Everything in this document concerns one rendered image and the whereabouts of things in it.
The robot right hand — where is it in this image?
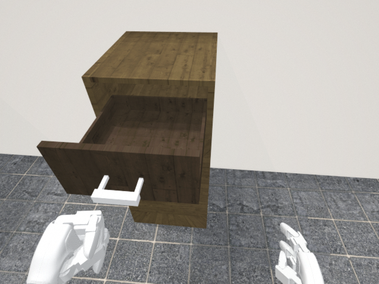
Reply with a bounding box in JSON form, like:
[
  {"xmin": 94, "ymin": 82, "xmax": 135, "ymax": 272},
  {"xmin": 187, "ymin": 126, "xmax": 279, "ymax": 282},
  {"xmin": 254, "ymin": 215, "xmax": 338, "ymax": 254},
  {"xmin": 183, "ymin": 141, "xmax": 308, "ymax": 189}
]
[{"xmin": 275, "ymin": 222, "xmax": 325, "ymax": 284}]

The cabinet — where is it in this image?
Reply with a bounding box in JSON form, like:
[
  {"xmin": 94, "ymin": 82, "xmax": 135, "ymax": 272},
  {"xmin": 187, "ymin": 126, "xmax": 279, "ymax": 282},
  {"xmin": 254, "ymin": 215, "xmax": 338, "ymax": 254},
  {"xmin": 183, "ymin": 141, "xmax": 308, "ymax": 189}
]
[{"xmin": 82, "ymin": 31, "xmax": 218, "ymax": 228}]

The handle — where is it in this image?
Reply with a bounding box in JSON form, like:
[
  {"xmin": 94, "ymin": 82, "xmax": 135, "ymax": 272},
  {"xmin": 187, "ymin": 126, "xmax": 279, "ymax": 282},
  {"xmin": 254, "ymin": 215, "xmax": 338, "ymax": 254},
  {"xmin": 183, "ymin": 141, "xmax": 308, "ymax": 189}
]
[{"xmin": 91, "ymin": 175, "xmax": 144, "ymax": 206}]

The robot left hand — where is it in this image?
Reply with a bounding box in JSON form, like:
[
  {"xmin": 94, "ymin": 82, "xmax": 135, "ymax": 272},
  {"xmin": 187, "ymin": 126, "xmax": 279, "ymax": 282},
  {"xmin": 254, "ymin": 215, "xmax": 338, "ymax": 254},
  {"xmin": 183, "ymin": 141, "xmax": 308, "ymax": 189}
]
[{"xmin": 27, "ymin": 210, "xmax": 110, "ymax": 284}]

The drawer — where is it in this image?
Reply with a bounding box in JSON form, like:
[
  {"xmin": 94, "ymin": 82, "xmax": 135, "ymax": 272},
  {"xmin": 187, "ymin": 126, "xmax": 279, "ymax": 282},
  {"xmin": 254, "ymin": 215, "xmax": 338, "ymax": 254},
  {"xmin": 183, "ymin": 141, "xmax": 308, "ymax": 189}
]
[{"xmin": 37, "ymin": 95, "xmax": 207, "ymax": 204}]

